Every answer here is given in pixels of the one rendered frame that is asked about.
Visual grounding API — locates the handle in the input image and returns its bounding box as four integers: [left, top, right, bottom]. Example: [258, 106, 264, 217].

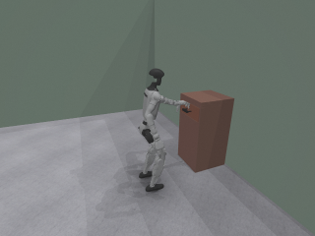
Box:
[182, 108, 191, 113]

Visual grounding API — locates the right robot hand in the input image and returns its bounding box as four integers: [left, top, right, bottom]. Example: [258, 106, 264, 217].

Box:
[155, 140, 167, 157]

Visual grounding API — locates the left robot hand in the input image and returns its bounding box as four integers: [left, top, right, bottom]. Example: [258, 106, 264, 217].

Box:
[176, 100, 190, 112]

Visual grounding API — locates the drawer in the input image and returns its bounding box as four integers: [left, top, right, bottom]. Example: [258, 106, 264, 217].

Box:
[180, 99, 200, 122]

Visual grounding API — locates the cabinet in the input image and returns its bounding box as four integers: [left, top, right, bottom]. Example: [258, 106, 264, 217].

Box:
[178, 89, 234, 173]

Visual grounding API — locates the right robot forearm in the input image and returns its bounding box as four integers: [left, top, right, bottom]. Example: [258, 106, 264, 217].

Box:
[146, 114, 160, 142]

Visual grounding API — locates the left robot shin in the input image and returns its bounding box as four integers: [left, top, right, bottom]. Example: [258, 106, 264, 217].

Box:
[143, 152, 157, 174]

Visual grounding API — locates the robot right upper arm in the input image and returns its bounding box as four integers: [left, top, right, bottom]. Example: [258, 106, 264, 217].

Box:
[144, 91, 161, 120]

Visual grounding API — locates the robot left upper arm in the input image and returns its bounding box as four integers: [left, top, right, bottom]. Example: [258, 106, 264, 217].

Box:
[160, 95, 165, 103]

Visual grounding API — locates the left robot thigh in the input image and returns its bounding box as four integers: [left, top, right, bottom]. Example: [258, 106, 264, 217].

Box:
[138, 127, 156, 155]

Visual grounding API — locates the left robot forearm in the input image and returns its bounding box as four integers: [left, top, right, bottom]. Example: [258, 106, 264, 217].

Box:
[164, 97, 179, 106]

